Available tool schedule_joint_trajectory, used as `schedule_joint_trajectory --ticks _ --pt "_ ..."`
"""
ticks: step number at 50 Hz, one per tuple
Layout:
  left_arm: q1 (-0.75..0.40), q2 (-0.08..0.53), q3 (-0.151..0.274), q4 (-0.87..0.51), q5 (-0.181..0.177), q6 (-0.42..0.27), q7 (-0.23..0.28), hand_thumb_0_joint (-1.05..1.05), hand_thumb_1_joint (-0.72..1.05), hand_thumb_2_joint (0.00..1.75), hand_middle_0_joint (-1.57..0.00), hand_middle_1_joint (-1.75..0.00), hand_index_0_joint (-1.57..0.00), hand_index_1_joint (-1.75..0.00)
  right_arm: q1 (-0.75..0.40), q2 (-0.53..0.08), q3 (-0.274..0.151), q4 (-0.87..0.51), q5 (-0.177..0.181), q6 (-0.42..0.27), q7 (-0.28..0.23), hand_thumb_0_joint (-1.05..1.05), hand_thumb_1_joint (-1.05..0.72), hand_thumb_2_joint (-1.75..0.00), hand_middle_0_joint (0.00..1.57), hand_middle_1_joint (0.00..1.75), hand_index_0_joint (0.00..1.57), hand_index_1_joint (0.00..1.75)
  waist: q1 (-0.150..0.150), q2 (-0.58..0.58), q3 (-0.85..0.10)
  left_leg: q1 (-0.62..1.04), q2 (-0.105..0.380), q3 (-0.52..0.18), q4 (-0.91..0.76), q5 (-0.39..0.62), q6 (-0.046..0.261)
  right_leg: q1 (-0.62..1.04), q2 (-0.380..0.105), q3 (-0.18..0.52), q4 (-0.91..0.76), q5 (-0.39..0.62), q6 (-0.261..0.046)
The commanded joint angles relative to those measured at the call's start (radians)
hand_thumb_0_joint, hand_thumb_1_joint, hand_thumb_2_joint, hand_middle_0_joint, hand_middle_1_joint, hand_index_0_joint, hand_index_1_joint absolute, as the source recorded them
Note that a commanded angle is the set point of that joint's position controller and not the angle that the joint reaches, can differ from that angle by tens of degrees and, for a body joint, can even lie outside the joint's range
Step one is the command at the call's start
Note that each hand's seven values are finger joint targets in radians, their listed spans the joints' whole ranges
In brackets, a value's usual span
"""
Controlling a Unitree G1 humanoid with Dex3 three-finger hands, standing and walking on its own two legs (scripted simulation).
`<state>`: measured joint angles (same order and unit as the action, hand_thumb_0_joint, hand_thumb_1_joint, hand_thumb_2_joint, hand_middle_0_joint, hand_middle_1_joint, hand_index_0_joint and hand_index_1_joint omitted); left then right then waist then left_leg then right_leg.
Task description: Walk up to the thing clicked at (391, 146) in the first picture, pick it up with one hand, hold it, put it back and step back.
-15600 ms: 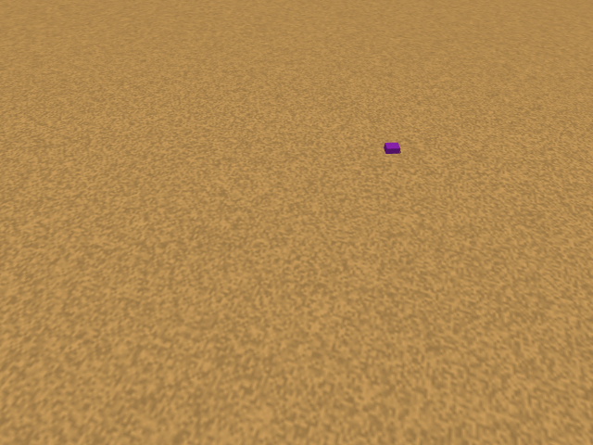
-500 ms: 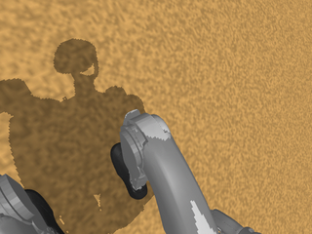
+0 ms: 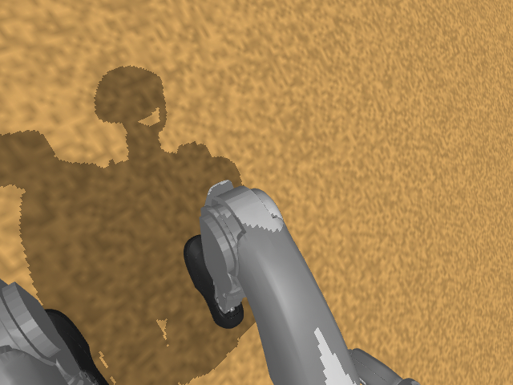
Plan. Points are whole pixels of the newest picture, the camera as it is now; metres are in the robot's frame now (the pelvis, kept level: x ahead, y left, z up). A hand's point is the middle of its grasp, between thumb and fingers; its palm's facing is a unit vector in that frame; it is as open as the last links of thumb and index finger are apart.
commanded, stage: settle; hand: left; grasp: from above
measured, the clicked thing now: out of the picture +0.45 +0.34 -0.30
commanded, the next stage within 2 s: lift in 0.88 s
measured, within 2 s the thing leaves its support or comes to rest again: leaves its support in 0.34 s
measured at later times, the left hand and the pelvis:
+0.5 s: hand out of the picture +0.45 +0.34 -0.23, palm faces -0.26 -0.31 -0.91, open 8.1 cm; pelvis +0.00 +0.00 +0.00, yaw +1 degrees
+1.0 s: hand out of the picture +0.44 +0.34 -0.16, palm faces -0.27 -0.30 -0.91, open 8.2 cm; pelvis +0.01 -0.01 +0.01, yaw +6 degrees
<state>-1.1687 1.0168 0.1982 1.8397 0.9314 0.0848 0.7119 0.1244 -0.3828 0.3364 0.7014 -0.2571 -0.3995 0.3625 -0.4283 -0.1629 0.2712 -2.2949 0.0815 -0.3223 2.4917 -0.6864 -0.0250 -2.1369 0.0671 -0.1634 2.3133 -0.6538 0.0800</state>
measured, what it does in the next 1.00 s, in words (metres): stands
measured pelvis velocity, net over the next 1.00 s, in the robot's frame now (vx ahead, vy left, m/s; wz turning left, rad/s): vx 0.01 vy -0.01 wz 0.10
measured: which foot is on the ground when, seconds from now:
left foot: down 0.00-1.00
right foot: down 0.00-1.00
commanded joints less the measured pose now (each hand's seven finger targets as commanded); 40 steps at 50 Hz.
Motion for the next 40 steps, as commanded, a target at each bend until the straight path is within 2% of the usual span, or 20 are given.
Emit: schedule_joint_trajectory --ticks 1,7,9,12,16,17,18,19,21,23,24,25,26,28,32,33,34,35,37,40 --pt "-0.215 0.186 -0.016 -0.093 0.005 -0.001 0.028 0.0 0.71 0.28 -1.11 -0.3 -1.13 -0.28 0.22 -0.329 -0.088 0.036 0.012 -0.003 -0.005 0.0 -0.9 -0.9 0.2 0.3 0.2 0.3 -0.075 0.522 -0.6 0.464 0.021 0.123 -0.247 0.147 0.014 0.335 0.031 -0.132 -0.219 0.223 -0.079" --pt "-0.202 0.191 -0.003 -0.098 -0.009 0.013 0.013 0.0 0.82 0.35 -1.2 -0.33 -1.22 -0.31 0.22 -0.327 -0.096 0.036 0.019 0.002 -0.006 0.0 -0.9 -0.9 0.2 0.3 0.2 0.3 -0.061 0.546 -0.644 0.472 0.023 0.127 -0.252 0.171 0.014 0.351 0.034 -0.129 -0.222 0.242 -0.08" --pt "-0.204 0.189 -0.001 -0.118 -0.012 0.018 0.008 0.0 0.82 0.36 -1.19 -0.32 -1.21 -0.31 0.236 -0.325 -0.098 0.037 0.02 0.008 -0.007 0.0 -0.9 -0.9 0.2 0.3 0.2 0.3 -0.057 0.565 -0.691 0.501 0.023 0.132 -0.251 0.215 0.011 0.381 0.035 -0.126 -0.22 0.281 -0.081" --pt "-0.225 0.189 -0.004 -0.15 -0.006 0.029 0.001 0.0 0.82 0.35 -1.2 -0.31 -1.22 -0.3 0.246 -0.318 -0.102 0.038 0.02 0.013 -0.004 0.0 -0.9 -0.9 0.2 0.3 0.2 0.3 -0.056 0.58 -0.699 0.501 0.019 0.142 -0.245 0.23 0.013 0.378 0.033 -0.12 -0.216 0.296 -0.082" --pt "-0.245 0.191 0.009 -0.234 0.009 0.042 -0.009 0.0 0.82 0.34 -1.21 -0.28 -1.22 -0.27 0.257 -0.327 -0.136 0.046 0.028 0.026 -0.006 0.0 -0.9 -0.9 0.2 0.3 0.2 0.3 -0.035 0.661 -0.753 0.55 0.021 0.145 -0.268 0.238 0.003 0.355 0.03 -0.117 -0.208 0.294 -0.094" --pt "-0.231 0.192 0.023 -0.231 0.01 0.049 -0.01 0.0 0.81 0.34 -1.2 -0.28 -1.21 -0.27 0.251 -0.321 -0.14 0.048 0.035 0.029 -0.006 0.0 -0.89 -0.9 0.2 0.3 0.2 0.3 -0.018 0.658 -0.75 0.548 0.023 0.139 -0.278 0.216 0.001 0.325 0.026 -0.119 -0.198 0.272 -0.096" --pt "-0.218 0.155 0.003 -0.244 0.013 0.057 -0.022 0.0 0.82 0.34 -1.21 -0.28 -1.22 -0.27 0.245 -0.308 -0.148 0.039 0.037 0.031 -0.004 0.0 -0.89 -0.9 0.2 0.3 0.2 0.3 -0.019 0.66 -0.746 0.549 0.02 0.143 -0.274 0.217 0.003 0.306 0.028 -0.115 -0.2 0.27 -0.097" --pt "-0.213 0.156 0.006 -0.249 0.012 0.064 -0.029 0.0 0.82 0.34 -1.22 -0.26 -1.22 -0.26 0.253 -0.313 -0.157 0.043 0.039 0.035 -0.006 0.0 -0.9 -0.9 0.2 0.3 0.2 0.3 -0.02 0.648 -0.755 0.53 0.015 0.157 -0.274 0.205 0.008 0.326 0.031 -0.108 -0.216 0.266 -0.096" --pt "-0.205 0.138 0.024 -0.304 0.006 0.073 -0.039 0.0 0.81 0.35 -1.21 -0.27 -1.21 -0.26 0.263 -0.306 -0.178 0.053 0.047 0.041 -0.004 0.0 -0.89 -0.9 0.2 0.3 0.2 0.3 0.011 0.665 -0.81 0.542 0.014 0.161 -0.283 0.228 0.004 0.322 0.031 -0.107 -0.206 0.279 -0.102" --pt "-0.225 0.071 -0.023 -0.341 -0.008 0.085 -0.06 0.0 0.8 0.37 -1.22 -0.28 -1.21 -0.28 0.228 -0.287 -0.185 0.016 0.058 0.04 -0.006 0.0 -0.9 -0.9 0.2 0.3 0.2 0.3 0.014 0.63 -0.813 0.508 0.008 0.176 -0.281 0.203 0.015 0.323 0.036 -0.093 -0.23 0.268 -0.098" --pt "-0.163 0.081 0.001 -0.281 -0.008 0.098 -0.065 0.0 0.8 0.37 -1.21 -0.29 -1.21 -0.29 0.274 -0.291 -0.199 0.06 0.057 0.047 -0.009 0.0 -0.89 -0.9 0.2 0.3 0.2 0.3 0.021 0.603 -0.809 0.477 0.005 0.185 -0.282 0.2 0.019 0.344 0.039 -0.085 -0.239 0.269 -0.095" --pt "-0.172 0.047 -0.019 -0.315 -0.004 0.104 -0.081 0.0 0.81 0.37 -1.21 -0.27 -1.21 -0.27 0.282 -0.278 -0.205 0.063 0.06 0.05 -0.007 0.0 -0.89 -0.9 0.2 0.3 0.2 0.3 0.02 0.589 -0.806 0.453 -0.001 0.189 -0.278 0.195 0.022 0.323 0.036 -0.08 -0.237 0.26 -0.094" --pt "-0.173 0.037 -0.01 -0.335 -0.012 0.107 -0.088 0.0 0.8 0.37 -1.2 -0.27 -1.2 -0.27 0.287 -0.276 -0.217 0.077 0.064 0.052 -0.008 0.0 -0.89 -0.9 0.2 0.3 0.2 0.3 0.03 0.592 -0.816 0.469 0.0 0.187 -0.288 0.195 0.019 0.3 0.031 -0.084 -0.229 0.251 -0.098" --pt "-0.172 -0.007 -0.033 -0.338 -0.013 0.113 -0.112 0.0 0.76 0.38 -1.19 -0.27 -1.18 -0.28 0.282 -0.272 -0.232 0.083 0.073 0.051 -0.013 0.0 -0.89 -0.9 0.2 0.3 0.2 0.3 0.032 0.574 -0.807 0.469 -0.002 0.178 -0.301 0.16 0.02 0.249 0.029 -0.083 -0.229 0.214 -0.101" --pt "-0.185 -0.019 -0.031 -0.362 0.005 0.119 -0.136 0.0 0.76 0.38 -1.18 -0.29 -1.18 -0.29 0.305 -0.269 -0.253 0.103 0.083 0.058 -0.022 0.0 -0.89 -0.9 0.2 0.3 0.2 0.3 0.044 0.539 -0.809 0.448 -0.011 0.189 -0.308 0.141 0.026 0.229 0.027 -0.068 -0.229 0.188 -0.102" --pt "-0.213 -0.063 -0.056 -0.384 0.002 0.118 -0.139 0.0 0.76 0.4 -1.19 -0.3 -1.18 -0.31 0.289 -0.261 -0.254 0.081 0.089 0.057 -0.024 0.0 -0.89 -0.9 0.2 0.3 0.2 0.3 0.049 0.541 -0.831 0.462 -0.012 0.191 -0.31 0.141 0.025 0.225 0.027 -0.066 -0.23 0.19 -0.104" --pt "-0.212 -0.071 -0.057 -0.384 0.002 0.12 -0.139 0.0 0.76 0.41 -1.2 -0.3 -1.19 -0.31 0.276 -0.259 -0.259 0.075 0.094 0.056 -0.028 0.0 -0.89 -0.9 0.2 0.3 0.2 0.3 0.056 0.538 -0.835 0.469 -0.013 0.191 -0.317 0.132 0.024 0.218 0.025 -0.062 -0.233 0.178 -0.105" --pt "-0.217 -0.068 -0.055 -0.368 0.005 0.124 -0.139 0.0 0.76 0.41 -1.19 -0.31 -1.18 -0.32 0.286 -0.261 -0.26 0.086 0.091 0.058 -0.031 0.0 -0.89 -0.9 0.2 0.3 0.2 0.3 0.051 0.536 -0.823 0.462 -0.014 0.195 -0.318 0.137 0.024 0.214 0.023 -0.059 -0.233 0.185 -0.103" --pt "-0.215 -0.055 -0.033 -0.367 0.008 0.135 -0.134 0.0 0.74 0.46 -1.18 -0.35 -1.17 -0.36 0.302 -0.258 -0.267 0.093 0.094 0.064 -0.035 0.0 -0.89 -0.9 0.2 0.3 0.2 0.3 0.069 0.522 -0.854 0.461 -0.017 0.205 -0.322 0.151 0.025 0.232 0.02 -0.054 -0.231 0.2 -0.102" --pt "-0.248 -0.079 -0.036 -0.39 0.002 0.148 -0.137 0.0 0.75 0.49 -1.19 -0.36 -1.18 -0.37 0.296 -0.242 -0.274 0.091 0.097 0.069 -0.045 0.0 -0.89 -0.9 0.2 0.3 0.2 0.3 0.08 0.521 -0.881 0.46 -0.023 0.22 -0.327 0.137 0.027 0.234 0.016 -0.04 -0.244 0.177 -0.103"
